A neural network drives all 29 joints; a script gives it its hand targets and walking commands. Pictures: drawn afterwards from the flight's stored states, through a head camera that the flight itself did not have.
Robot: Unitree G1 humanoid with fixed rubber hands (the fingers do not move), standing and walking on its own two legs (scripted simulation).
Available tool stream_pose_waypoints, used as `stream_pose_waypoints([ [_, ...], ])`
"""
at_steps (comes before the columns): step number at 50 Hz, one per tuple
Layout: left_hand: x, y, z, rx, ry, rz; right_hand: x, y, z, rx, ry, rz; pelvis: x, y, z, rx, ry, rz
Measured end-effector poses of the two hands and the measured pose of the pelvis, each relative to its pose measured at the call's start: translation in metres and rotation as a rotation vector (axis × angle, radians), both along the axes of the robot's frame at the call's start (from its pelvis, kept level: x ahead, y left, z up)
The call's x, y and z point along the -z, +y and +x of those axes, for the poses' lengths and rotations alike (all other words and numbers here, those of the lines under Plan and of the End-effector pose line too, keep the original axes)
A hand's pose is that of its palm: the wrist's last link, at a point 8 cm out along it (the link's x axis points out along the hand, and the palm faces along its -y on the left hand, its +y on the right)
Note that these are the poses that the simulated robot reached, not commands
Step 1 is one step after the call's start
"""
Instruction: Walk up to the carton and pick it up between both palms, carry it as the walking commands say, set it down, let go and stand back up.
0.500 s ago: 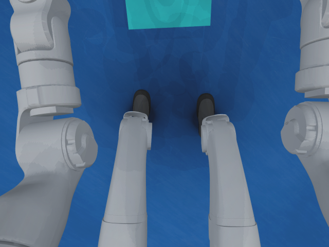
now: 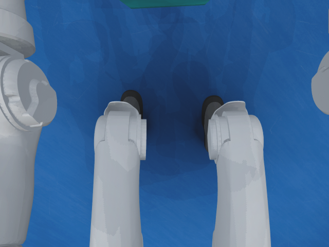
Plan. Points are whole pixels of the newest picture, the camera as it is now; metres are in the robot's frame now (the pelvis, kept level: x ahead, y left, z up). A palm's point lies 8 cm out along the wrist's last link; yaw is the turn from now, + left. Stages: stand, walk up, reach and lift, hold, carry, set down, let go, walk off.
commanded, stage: reach and lift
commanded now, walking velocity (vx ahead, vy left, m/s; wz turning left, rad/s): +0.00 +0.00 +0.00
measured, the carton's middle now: out of the picture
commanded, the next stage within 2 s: none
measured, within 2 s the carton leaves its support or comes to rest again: neither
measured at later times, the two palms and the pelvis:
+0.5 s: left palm out of the picture +0.62 +0.18 -0.27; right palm out of the picture +0.63 -0.19 -0.27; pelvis +0.04 +0.01 -0.09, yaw -2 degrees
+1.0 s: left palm out of the picture +0.61 +0.18 -0.27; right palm out of the picture +0.62 -0.17 -0.27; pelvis +0.03 +0.01 -0.10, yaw -1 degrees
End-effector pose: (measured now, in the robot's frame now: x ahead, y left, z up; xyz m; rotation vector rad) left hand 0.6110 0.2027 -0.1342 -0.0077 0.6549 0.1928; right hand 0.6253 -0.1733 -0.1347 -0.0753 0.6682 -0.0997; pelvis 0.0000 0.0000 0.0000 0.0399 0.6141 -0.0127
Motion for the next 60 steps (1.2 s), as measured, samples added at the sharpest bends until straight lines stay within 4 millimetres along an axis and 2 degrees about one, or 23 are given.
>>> stream_pose_waypoints([
  [5, 0.038, -0.002, -0.001, 0.005, -0.010, -0.015, 0.036, -0.011, -0.009, 0.027, -0.001, -0.051, 0.031, 0.008, -0.003, -0.013, 0.007, -0.025],
  [12, 0.076, -0.011, 0.000, 0.032, 0.030, 0.005, 0.060, -0.028, -0.010, 0.038, 0.030, -0.043, 0.056, 0.016, 0.007, -0.004, -0.003, -0.047],
  [20, 0.109, -0.014, 0.010, 0.041, 0.037, 0.032, 0.102, -0.021, 0.002, 0.010, 0.021, -0.004, 0.074, 0.015, 0.027, 0.012, 0.014, -0.027],
  [27, 0.143, -0.022, 0.009, 0.033, 0.055, 0.015, 0.145, -0.015, -0.001, -0.021, 0.031, -0.014, 0.091, 0.008, 0.043, 0.022, 0.019, -0.007],
  [31, 0.156, -0.021, 0.004, 0.012, 0.050, 0.005, 0.152, -0.007, 0.001, -0.039, 0.006, -0.023, 0.096, 0.004, 0.049, 0.021, 0.022, 0.000],
  [36, 0.153, -0.018, 0.006, -0.002, 0.010, 0.010, 0.145, 0.004, 0.008, -0.053, -0.018, -0.011, 0.100, 0.003, 0.050, 0.019, 0.014, 0.004],
  [41, 0.141, -0.022, 0.006, 0.018, -0.007, 0.004, 0.133, 0.006, 0.012, -0.038, -0.038, -0.014, 0.102, 0.006, 0.044, 0.017, -0.005, 0.003],
  [47, 0.138, -0.027, 0.001, 0.038, 0.032, 0.000, 0.137, 0.002, -0.003, -0.019, 0.026, -0.011, 0.101, 0.010, 0.037, 0.018, -0.021, -0.007],
  [51, 0.132, -0.028, 0.002, 0.035, 0.025, -0.007, 0.138, 0.006, -0.008, -0.033, 0.037, -0.002, 0.100, 0.010, 0.034, 0.020, -0.024, -0.008],
  [57, 0.125, -0.036, 0.011, 0.061, 0.016, -0.011, 0.125, 0.018, 0.003, -0.062, 0.000, 0.018, 0.097, 0.010, 0.033, 0.022, -0.017, -0.009],
  [60, 0.125, -0.036, 0.011, 0.061, 0.018, -0.005, 0.126, 0.027, 0.005, -0.080, 0.008, 0.032, 0.096, 0.009, 0.034, 0.021, -0.012, -0.005],
])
